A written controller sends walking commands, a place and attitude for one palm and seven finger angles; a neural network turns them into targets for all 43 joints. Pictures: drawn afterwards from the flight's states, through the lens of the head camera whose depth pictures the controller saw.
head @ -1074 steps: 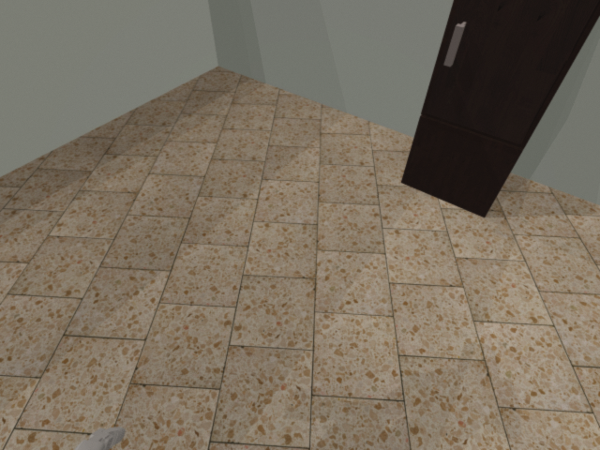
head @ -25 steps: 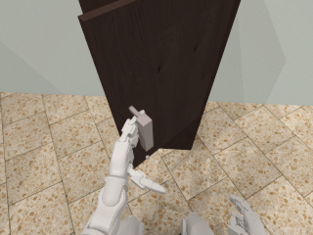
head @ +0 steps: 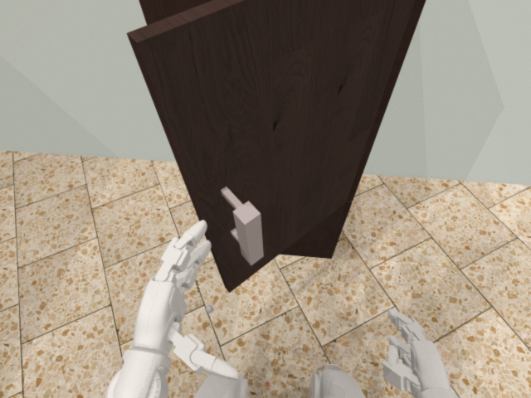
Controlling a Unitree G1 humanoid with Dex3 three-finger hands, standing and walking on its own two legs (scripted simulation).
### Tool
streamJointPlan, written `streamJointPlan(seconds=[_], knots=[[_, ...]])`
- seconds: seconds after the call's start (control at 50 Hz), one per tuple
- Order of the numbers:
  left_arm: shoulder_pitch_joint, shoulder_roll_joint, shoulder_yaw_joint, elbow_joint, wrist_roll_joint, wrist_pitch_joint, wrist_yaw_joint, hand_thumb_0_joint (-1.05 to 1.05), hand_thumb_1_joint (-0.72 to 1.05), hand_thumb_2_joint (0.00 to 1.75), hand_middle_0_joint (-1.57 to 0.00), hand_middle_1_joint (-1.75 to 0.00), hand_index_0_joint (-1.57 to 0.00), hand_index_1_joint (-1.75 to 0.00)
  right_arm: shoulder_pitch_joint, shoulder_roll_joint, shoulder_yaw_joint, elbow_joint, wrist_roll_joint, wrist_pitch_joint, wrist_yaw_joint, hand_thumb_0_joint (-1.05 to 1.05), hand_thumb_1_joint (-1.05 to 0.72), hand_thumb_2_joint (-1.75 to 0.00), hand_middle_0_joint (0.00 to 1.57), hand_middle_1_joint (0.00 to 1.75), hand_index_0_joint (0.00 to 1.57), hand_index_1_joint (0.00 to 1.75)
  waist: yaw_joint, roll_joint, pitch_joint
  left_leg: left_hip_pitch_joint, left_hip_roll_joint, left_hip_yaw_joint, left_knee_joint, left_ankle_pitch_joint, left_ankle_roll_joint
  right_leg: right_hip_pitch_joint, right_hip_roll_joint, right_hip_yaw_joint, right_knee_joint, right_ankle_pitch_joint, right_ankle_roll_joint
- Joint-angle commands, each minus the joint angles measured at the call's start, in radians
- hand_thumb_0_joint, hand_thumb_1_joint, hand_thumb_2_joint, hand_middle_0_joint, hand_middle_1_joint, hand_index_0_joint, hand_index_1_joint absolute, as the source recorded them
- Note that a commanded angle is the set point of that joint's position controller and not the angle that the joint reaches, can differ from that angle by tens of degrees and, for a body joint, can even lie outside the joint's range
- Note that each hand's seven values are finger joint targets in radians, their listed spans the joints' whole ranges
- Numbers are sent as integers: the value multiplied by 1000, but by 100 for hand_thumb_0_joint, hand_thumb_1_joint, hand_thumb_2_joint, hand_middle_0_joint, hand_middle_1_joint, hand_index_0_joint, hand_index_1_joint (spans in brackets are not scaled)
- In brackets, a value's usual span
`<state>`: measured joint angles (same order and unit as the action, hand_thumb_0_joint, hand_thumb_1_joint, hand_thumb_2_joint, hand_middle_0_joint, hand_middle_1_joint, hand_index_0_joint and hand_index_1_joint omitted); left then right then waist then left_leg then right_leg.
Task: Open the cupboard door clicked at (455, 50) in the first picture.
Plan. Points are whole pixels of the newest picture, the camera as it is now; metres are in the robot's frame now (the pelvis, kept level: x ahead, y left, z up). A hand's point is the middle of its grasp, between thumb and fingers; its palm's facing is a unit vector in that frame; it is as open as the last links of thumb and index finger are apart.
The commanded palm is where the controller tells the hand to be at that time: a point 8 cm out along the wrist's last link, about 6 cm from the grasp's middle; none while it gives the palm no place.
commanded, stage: slide the hand sideways off the handle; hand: left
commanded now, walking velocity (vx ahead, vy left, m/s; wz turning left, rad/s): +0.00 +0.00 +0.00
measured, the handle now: (241, 226) +0.36 +0.06 +0.04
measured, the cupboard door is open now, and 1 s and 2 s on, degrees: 45 45 45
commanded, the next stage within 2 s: draw the hand back to the body in 0.22 s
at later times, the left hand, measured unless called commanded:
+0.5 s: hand (172, 321) +0.21 +0.13 +0.07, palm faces -0.10 -0.99 -0.07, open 16.3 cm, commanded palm +0.18 +0.19 +0.08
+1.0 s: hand (72, 314) +0.20 +0.21 +0.14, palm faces +0.16 -0.93 -0.32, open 15.1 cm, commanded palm +0.16 +0.26 +0.17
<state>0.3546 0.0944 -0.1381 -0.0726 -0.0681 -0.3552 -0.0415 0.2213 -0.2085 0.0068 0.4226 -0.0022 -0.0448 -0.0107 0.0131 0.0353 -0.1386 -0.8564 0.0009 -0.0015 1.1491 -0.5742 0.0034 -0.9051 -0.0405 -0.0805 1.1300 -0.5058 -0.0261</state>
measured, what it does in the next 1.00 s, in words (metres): rises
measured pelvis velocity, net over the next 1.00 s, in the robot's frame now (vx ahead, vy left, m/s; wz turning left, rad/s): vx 0.01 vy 0.01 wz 0.00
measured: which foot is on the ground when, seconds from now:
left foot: down 0.00-1.00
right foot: down 0.00-1.00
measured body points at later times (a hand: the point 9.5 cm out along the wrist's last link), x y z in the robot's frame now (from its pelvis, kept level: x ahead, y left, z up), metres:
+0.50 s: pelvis -0.01 +0.00 +0.00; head +0.05 -0.01 +0.44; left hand +0.21 +0.18 +0.08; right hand +0.18 -0.23 -0.08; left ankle -0.01 +0.12 -0.65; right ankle +0.02 -0.11 -0.65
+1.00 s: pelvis +0.01 +0.01 +0.05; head +0.01 +0.00 +0.50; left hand +0.18 +0.25 +0.16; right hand +0.19 -0.21 -0.02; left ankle -0.01 +0.12 -0.65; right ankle +0.02 -0.11 -0.65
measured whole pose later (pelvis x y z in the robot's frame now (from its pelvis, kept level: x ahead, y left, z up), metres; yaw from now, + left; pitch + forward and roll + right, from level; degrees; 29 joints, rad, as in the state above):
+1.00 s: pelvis +0.01 +0.01 +0.05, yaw +0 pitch +5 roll -2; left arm 0.60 0.29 0.10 -0.40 -0.07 -0.06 0.05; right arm 0.28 -0.22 0.04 0.45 0.03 -0.10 -0.11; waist 0.02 0.07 -0.11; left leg -0.47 0.00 0.00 0.85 -0.47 0.02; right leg -0.50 -0.02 -0.08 0.80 -0.39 0.00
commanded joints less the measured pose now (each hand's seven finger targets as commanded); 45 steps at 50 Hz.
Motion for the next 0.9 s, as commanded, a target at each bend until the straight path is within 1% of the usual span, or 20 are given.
streamJointPlan(seconds=[0.0, 0.08, 0.16, 0.18, 0.2, 0.3, 0.34, 0.4, 0.44, 0.46, 0.54, 0.56, 0.58, 0.64, 0.7, 0.8, 0.82, 0.84, 0.86, 0.88], knots=[[-9, 39, 32, -260, -13, -85, -17, 0, -50, 30, -15, -30, -15, -30, -24, -109, -44, -156, 0, -62, -12, 0, -90, -90, 20, 30, 20, 30, -30, -83, -227, 48, -27, -28, -131, 310, 8, 245, 31, 45, -132, 333, -5], [1, 72, 72, -249, -28, -114, -48, 0, -50, 30, -15, -30, -15, -30, -24, -113, -46, -149, -2, -79, -20, 0, -90, -90, 20, 30, 20, 30, -35, -78, -210, 1, -31, -25, -101, 232, 8, 210, 28, 65, -137, 240, -2], [57, 123, 147, -262, -67, -117, -82, 0, -50, 30, -15, -30, -15, -30, -21, -115, -49, -153, 3, -88, -29, 0, -90, -90, 20, 30, 20, 30, -10, -63, -259, -15, -34, -18, -88, 239, 7, 249, 27, 89, -140, 234, -3], [30, 121, 142, -285, -76, -115, -91, 0, -50, 30, -15, -30, -15, -30, -23, -116, -48, -154, 5, -90, -32, 0, -90, -90, 20, 30, 20, 30, -19, -61, -273, -13, -35, -16, -81, 244, 9, 254, 26, 93, -141, 243, 1], [27, 128, 150, -298, -82, -111, -97, 0, -50, 30, -15, -30, -15, -30, -24, -118, -49, -152, 5, -94, -34, 0, -90, -90, 20, 30, 20, 30, -13, -46, -293, -6, -34, -19, -79, 268, 9, 265, 27, 90, -131, 267, -3], [12, 105, 120, -297, -100, -84, -118, 0, -50, 30, -15, -30, -15, -30, -19, -127, -46, -150, 10, -109, -40, 0, -90, -90, 20, 30, 20, 30, -39, -63, -254, -8, -30, -30, -81, 246, 11, 221, 32, 73, -139, 224, 2], [60, 162, 175, -349, -106, -71, -116, 0, -50, 30, -15, -30, -15, -30, -12, -128, -50, -161, 13, -107, -43, 0, -90, -90, 20, 30, 20, 30, -13, -48, -291, 22, -31, -26, -106, 263, 10, 269, 30, 76, -150, 241, 1], [95, 197, 207, -403, -109, -30, -108, 0, -50, 30, -15, -30, -15, -30, -12, -124, -46, -180, 20, -99, -48, 0, -90, -90, 20, 30, 20, 30, -1, -26, -293, 69, -33, -25, -152, 289, 12, 319, 35, 64, -176, 264, 0], [128, 192, 221, -416, -118, -4, -101, 0, -50, 30, -15, -30, -15, -30, -6, -117, -43, -183, 27, -93, -49, 0, -90, -90, 20, 30, 20, 30, -1, -28, -272, 98, -33, -23, -180, 292, 11, 337, 38, 55, -200, 272, 5], [142, 182, 222, -403, -124, 10, -101, 0, -50, 30, -15, -30, -15, -30, -8, -116, -40, -185, 31, -90, -50, 0, -90, -90, 20, 30, 20, 30, -6, -37, -226, 99, -33, -21, -194, 272, 10, 332, 40, 52, -221, 248, 6], [138, 183, 237, -386, -144, 39, -109, 0, -50, 30, -15, -30, -15, -30, -12, -125, -32, -183, 36, -93, -58, 0, -90, -90, 20, 30, 20, 30, -24, -76, -141, 108, -28, -27, -230, 219, 9, 326, 41, 48, -278, 166, 12], [146, 175, 228, -385, -148, 42, -118, 0, -50, 30, -15, -30, -15, -30, -15, -127, -29, -186, 36, -97, -58, 0, -90, -90, 20, 30, 20, 30, -24, -66, -118, 117, -29, -28, -242, 207, 9, 324, 41, 48, -291, 149, 11], [139, 182, 226, -398, -149, 44, -126, 0, -50, 30, -15, -30, -15, -30, -9, -131, -28, -190, 38, -101, -60, 0, -90, -90, 20, 30, 20, 30, -30, -72, -112, 128, -28, -28, -250, 200, 11, 322, 42, 46, -301, 136, 12], [126, 211, 248, -435, -158, 43, -145, 0, -50, 30, -15, -30, -15, -30, -8, -135, -23, -187, 38, -116, -64, 0, -90, -90, 20, 30, 20, 30, -25, -13, -114, 175, -25, -32, -278, 209, 10, 338, 43, 38, -312, 139, 8], [130, 254, 302, -442, -175, 50, -154, 0, -50, 30, -15, -30, -15, -30, -9, -135, -18, -176, 39, -126, -69, 0, -90, -90, 20, 30, 20, 30, -15, -18, -103, 194, -21, -37, -300, 227, 10, 375, 47, 38, -334, 151, 5], [136, 284, 369, -464, -211, 76, -174, 0, -32, 37, -16, -30, -16, -30, -22, -132, -13, -159, 49, -143, -74, 0, -90, -90, 20, 30, 20, 30, 0, 10, -104, 254, -15, -41, -341, 286, 6, 436, 53, 22, -355, 222, 3], [145, 414, 383, -541, -54, 136, -26, 0, -29, 39, -16, -30, -16, -30, -23, -124, -18, -162, 34, -123, -99, 0, -90, -90, 20, 30, 20, 30, 49, 38, -131, 290, -2, -20, -403, 311, 12, 487, 20, 70, -397, 240, -7], [213, 310, 329, -539, -38, 181, 39, 0, -26, 40, -16, -30, -16, -30, -14, -99, -8, -163, 29, -116, -106, 0, -90, -90, 20, 30, 20, 30, 24, 58, -80, 310, -6, -18, -424, 316, 9, 478, 18, 53, -418, 242, -2], [227, 280, 301, -552, -25, 207, 69, 0, -22, 42, -16, -30, -16, -30, -6, -104, -6, -158, 29, -115, -105, 0, -90, -90, 20, 30, 20, 30, 16, 49, -62, 321, -1, -26, -433, 334, 6, 474, 19, 38, -418, 255, 0], [241, 270, 292, -559, -8, 228, 93, 0, -18, 43, -16, -30, -16, -30, -6, -103, -4, -145, 25, -112, -103, 0, -90, -90, 20, 30, 20, 30, 18, 82, -48, 338, 3, -24, -442, 365, 6, 495, 18, 34, -425, 276, 0]])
